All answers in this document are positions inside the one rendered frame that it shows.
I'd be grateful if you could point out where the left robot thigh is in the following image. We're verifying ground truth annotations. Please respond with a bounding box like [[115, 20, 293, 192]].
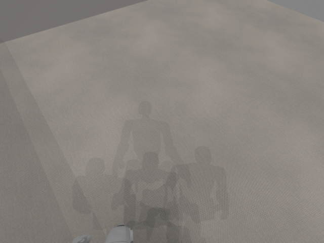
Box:
[[104, 226, 134, 243]]

